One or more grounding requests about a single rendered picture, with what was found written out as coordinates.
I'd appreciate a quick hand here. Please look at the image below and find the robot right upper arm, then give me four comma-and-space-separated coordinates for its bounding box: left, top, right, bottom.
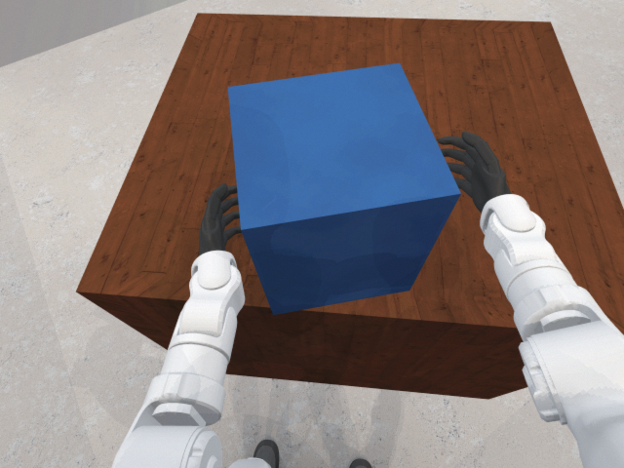
519, 321, 624, 468

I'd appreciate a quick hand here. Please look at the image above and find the carton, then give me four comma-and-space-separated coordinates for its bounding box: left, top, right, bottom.
228, 63, 461, 315

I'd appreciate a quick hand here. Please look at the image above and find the robot left forearm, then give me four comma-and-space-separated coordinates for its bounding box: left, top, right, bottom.
111, 251, 245, 468

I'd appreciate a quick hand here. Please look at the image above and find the robot right forearm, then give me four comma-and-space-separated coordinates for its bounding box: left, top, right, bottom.
480, 194, 624, 347

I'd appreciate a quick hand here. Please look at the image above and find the robot left upper arm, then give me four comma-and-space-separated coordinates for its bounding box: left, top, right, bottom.
113, 425, 222, 468

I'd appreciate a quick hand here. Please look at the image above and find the pedestal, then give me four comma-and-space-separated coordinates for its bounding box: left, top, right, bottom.
76, 13, 624, 399

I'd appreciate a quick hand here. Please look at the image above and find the right robot hand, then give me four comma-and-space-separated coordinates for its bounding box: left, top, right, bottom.
438, 131, 511, 212

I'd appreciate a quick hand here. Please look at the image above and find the robot left foot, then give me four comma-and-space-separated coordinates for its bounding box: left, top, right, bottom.
253, 440, 279, 468

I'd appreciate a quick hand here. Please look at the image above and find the left robot hand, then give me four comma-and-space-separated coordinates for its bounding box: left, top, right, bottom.
199, 183, 242, 256

